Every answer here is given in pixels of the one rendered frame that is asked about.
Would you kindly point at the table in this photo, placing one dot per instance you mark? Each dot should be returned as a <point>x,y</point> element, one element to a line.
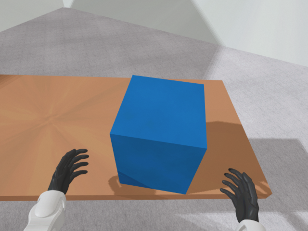
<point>44,117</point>

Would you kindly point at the left robot forearm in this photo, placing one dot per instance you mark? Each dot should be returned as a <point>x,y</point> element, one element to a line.
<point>48,213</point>

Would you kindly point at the left robot hand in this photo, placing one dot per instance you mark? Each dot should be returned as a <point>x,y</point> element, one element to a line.
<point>64,173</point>

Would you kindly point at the right robot hand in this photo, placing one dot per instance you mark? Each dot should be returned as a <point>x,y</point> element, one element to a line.
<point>245,198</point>

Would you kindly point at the right robot forearm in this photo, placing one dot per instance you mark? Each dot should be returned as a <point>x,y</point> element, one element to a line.
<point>250,225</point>

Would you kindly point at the carton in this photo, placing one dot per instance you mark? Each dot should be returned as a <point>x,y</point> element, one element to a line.
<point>159,134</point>

